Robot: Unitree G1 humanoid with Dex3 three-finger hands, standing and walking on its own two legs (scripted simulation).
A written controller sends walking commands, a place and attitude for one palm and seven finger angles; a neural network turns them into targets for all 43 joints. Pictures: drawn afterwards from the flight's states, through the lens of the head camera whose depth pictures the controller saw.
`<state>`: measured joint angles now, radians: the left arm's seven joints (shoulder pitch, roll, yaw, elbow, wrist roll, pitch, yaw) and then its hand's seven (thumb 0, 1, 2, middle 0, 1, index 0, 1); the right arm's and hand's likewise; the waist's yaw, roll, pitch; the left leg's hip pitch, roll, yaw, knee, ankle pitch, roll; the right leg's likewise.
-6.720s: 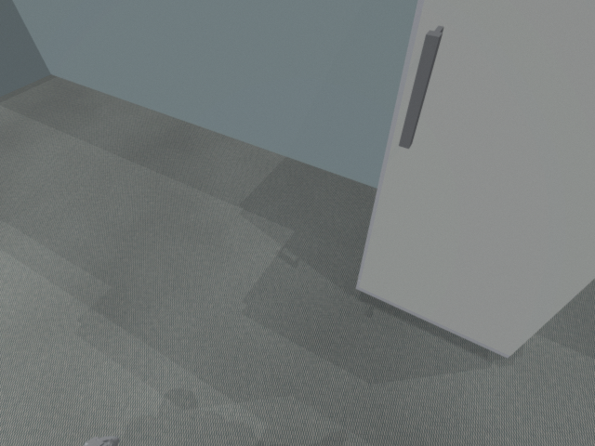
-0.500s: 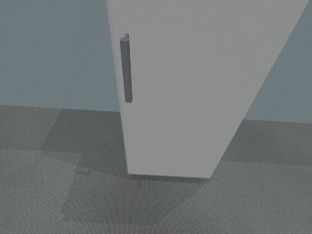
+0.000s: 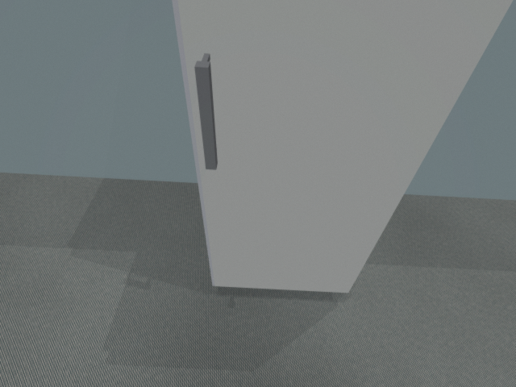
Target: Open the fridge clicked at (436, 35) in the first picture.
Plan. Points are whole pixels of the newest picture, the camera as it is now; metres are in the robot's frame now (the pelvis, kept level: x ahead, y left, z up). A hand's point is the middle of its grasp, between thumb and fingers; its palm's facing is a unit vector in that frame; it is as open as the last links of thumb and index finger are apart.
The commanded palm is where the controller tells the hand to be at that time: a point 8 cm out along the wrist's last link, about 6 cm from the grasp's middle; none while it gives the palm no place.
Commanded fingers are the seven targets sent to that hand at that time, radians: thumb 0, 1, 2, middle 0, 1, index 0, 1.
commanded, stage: look again from close up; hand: left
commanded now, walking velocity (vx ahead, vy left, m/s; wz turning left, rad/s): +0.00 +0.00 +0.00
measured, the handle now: (209, 116) +0.58 +0.14 +0.12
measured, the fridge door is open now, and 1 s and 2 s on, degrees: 0 0 0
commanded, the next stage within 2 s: none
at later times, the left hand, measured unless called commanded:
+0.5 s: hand out of the picture -0.01 +0.16 -0.18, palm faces +0.04 -0.99 -0.16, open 7.4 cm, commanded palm none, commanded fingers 0.00 0.90 0.90 -0.20 -0.30 -0.20 -0.30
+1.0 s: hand out of the picture -0.01 +0.15 -0.18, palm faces +0.04 -0.99 -0.15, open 7.4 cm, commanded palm none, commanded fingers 0.00 0.90 0.90 -0.20 -0.30 -0.20 -0.30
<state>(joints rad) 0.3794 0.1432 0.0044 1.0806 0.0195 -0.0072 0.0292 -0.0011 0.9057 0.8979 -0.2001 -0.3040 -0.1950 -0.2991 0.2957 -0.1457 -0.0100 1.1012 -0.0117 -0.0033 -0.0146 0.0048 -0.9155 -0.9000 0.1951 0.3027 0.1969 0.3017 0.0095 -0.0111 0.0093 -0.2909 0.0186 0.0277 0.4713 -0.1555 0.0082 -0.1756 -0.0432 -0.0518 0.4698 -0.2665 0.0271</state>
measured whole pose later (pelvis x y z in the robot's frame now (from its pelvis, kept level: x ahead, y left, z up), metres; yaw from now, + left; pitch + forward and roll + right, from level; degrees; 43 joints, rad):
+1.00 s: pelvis +0.02 +0.00 +0.00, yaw -1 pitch -1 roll +0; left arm 0.36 0.13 0.00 1.10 0.02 -0.01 0.03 0.00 0.91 0.90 -0.20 -0.30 -0.20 -0.30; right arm 0.29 -0.14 0.00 1.12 -0.01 -0.01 -0.02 0.01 -0.92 -0.90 0.19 0.30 0.20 0.30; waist 0.01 -0.02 0.02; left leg -0.25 0.03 0.04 0.46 -0.18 0.00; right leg -0.14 -0.04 -0.04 0.45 -0.28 0.02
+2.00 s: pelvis +0.03 -0.01 +0.00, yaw -1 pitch -1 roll +0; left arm 0.35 0.12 0.00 1.11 0.02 -0.01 0.03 0.00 0.91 0.90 -0.20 -0.30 -0.19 -0.30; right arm 0.30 -0.13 0.00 1.13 -0.01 -0.01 -0.03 0.01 -0.92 -0.90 0.19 0.30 0.20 0.30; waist 0.01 -0.02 0.02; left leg -0.25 0.03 0.03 0.46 -0.19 -0.01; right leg -0.13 -0.03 -0.05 0.45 -0.30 0.01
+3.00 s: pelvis +0.03 -0.01 +0.00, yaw +0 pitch -1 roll +0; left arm 0.35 0.13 0.01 1.12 0.02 -0.01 0.03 0.00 0.91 0.90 -0.20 -0.30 -0.19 -0.30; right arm 0.29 -0.13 0.00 1.14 -0.01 -0.01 -0.03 0.01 -0.92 -0.90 0.20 0.30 0.20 0.30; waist 0.02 -0.02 0.02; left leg -0.24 0.02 0.03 0.46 -0.20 0.00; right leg -0.11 -0.04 -0.05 0.43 -0.30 0.02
